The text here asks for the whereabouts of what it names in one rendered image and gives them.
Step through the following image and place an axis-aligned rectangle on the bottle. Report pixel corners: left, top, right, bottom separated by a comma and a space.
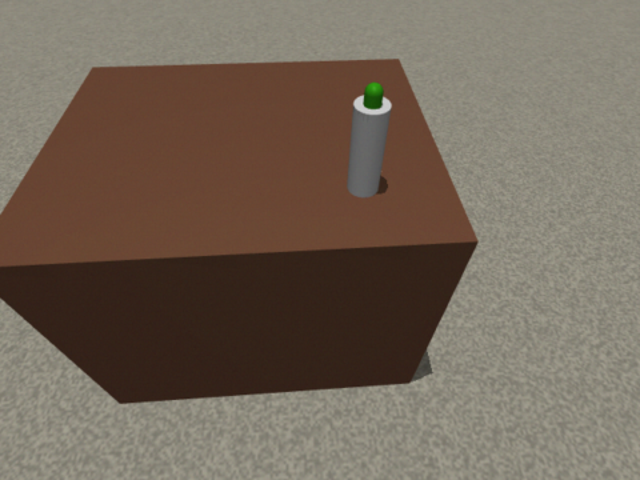
347, 82, 392, 198

